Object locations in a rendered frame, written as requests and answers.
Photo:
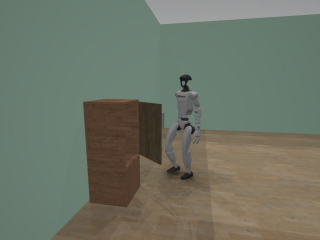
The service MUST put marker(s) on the robot right shin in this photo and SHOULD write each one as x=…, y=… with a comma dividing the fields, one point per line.
x=172, y=158

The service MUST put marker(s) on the humanoid robot torso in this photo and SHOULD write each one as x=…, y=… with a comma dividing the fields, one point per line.
x=185, y=107

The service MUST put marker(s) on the cupboard door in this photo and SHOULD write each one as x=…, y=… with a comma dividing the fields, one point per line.
x=150, y=131

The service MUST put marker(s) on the handle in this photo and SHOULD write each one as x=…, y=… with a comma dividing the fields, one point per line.
x=162, y=120

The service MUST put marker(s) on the robot left upper arm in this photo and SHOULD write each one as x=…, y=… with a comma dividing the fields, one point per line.
x=195, y=97

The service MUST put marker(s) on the left robot forearm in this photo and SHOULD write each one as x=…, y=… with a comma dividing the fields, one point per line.
x=198, y=119

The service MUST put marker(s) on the right robot forearm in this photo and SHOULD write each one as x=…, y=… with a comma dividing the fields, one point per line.
x=179, y=117

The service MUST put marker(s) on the robot left hand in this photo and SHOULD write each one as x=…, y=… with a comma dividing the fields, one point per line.
x=196, y=136

